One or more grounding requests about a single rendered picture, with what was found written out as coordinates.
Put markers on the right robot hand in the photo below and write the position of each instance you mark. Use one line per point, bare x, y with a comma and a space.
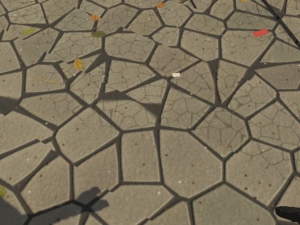
290, 213

